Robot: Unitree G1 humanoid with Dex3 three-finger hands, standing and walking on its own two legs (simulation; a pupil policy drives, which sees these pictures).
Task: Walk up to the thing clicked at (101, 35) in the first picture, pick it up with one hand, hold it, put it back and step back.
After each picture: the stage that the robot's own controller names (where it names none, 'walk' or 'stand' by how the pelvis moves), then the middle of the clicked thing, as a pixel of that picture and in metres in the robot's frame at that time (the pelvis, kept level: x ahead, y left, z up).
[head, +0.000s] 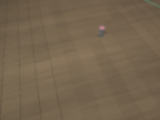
stand; (101, 31) +1.57 -0.18 -0.72
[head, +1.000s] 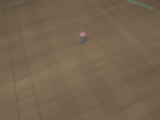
walk; (83, 38) +1.44 +0.17 -0.70
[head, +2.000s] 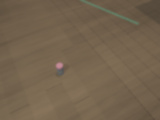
walk; (60, 69) +0.90 +0.30 -0.71
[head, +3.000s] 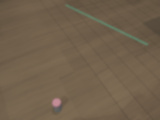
walk; (57, 105) +0.54 +0.24 -0.69
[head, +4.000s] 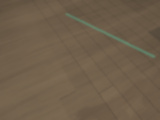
stand; out of the picture +0.34 +0.23 -0.71
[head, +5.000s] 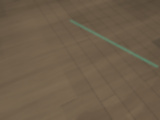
stand; out of the picture +0.32 +0.22 -0.71
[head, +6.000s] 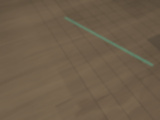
stand; out of the picture +0.29 +0.23 -0.72
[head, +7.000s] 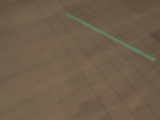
stand; out of the picture +0.31 +0.24 -0.72
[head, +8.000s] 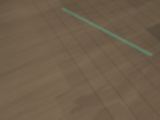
stand; out of the picture +0.31 +0.24 -0.71
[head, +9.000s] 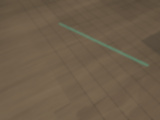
stand; out of the picture +0.28 +0.25 -0.73
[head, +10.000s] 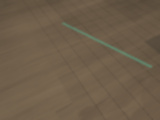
stand; out of the picture +0.28 +0.25 -0.73
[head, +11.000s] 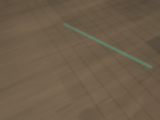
stand; out of the picture +0.29 +0.25 -0.73
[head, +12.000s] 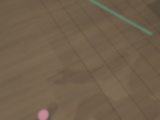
go down; (44, 116) +0.32 +0.25 -0.62
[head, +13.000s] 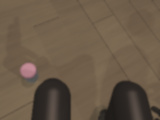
go down; (30, 73) +0.38 +0.26 -0.31
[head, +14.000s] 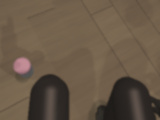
close in; (24, 68) +0.38 +0.26 -0.30
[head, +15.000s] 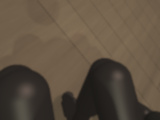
close in; out of the picture +0.37 +0.30 -0.22
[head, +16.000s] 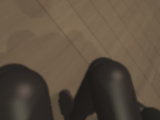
close; out of the picture +0.36 +0.30 -0.22
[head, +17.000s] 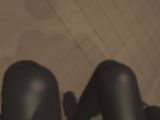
lift; out of the picture +0.32 +0.29 -0.21
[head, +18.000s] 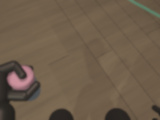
lift; (26, 84) +0.32 +0.20 +0.00
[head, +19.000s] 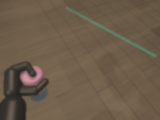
hold; (35, 84) +0.33 +0.19 +0.01
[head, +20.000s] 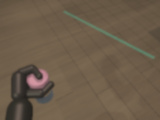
hold; (41, 87) +0.33 +0.17 +0.01
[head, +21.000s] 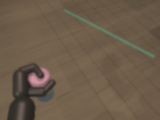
hold; (42, 85) +0.33 +0.17 +0.01
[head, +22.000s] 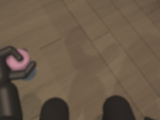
crouch; (23, 66) +0.39 +0.22 -0.08
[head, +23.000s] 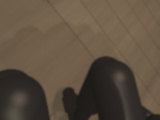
lower; out of the picture +0.38 +0.32 -0.22
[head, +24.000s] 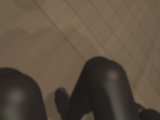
lower; out of the picture +0.38 +0.32 -0.22
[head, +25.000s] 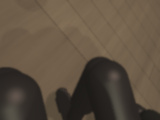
lower; out of the picture +0.38 +0.32 -0.22
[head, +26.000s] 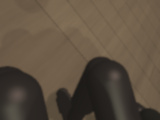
lower; out of the picture +0.38 +0.32 -0.22
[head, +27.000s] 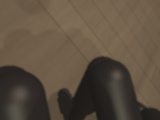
loosen; out of the picture +0.37 +0.32 -0.21
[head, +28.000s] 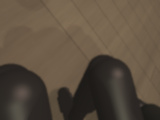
withdraw; out of the picture +0.37 +0.30 -0.22
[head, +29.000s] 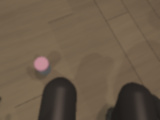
walk; (43, 66) +0.41 +0.25 -0.35
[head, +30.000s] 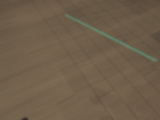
stand; out of the picture +0.32 +0.22 -0.66
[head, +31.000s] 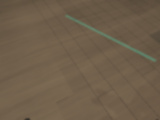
stand; out of the picture +0.33 +0.24 -0.67
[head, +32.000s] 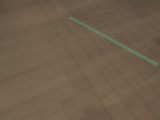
stand; out of the picture +0.34 +0.23 -0.70
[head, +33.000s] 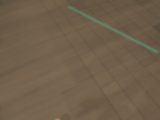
walk; out of the picture +0.36 +0.23 -0.71
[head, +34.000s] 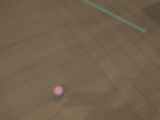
walk; (58, 93) +0.55 +0.18 -0.70
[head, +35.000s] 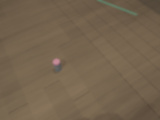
walk; (57, 65) +0.87 +0.33 -0.69
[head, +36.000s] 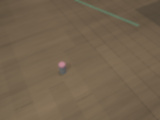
stand; (62, 67) +0.96 +0.26 -0.71
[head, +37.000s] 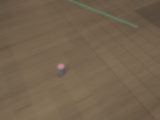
stand; (61, 69) +0.97 +0.27 -0.73
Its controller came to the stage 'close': yes
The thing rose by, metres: 0.72
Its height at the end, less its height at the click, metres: +0.00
